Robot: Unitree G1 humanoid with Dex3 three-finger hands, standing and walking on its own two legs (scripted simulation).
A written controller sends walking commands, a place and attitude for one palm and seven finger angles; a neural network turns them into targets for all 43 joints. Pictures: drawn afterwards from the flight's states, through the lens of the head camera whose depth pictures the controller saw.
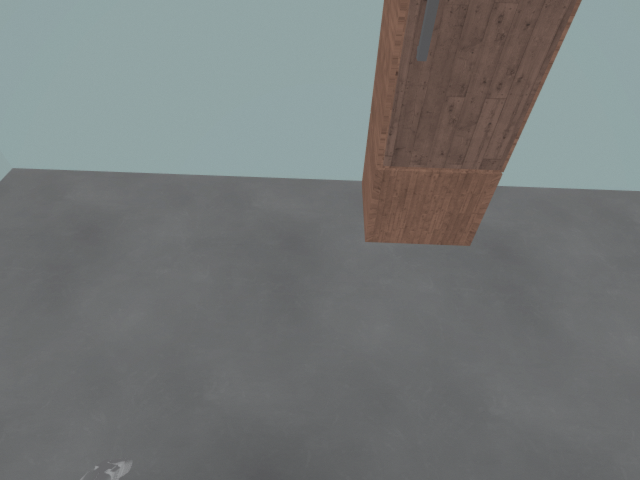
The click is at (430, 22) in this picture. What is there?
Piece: cupboard door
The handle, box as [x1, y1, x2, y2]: [416, 0, 438, 60]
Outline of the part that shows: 438,0 427,0 419,44 417,46 417,60 426,60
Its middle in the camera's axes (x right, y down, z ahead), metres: +0.27 -0.55 +0.99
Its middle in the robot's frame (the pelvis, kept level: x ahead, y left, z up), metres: +1.13 -0.22 +0.13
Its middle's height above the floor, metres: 0.90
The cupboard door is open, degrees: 0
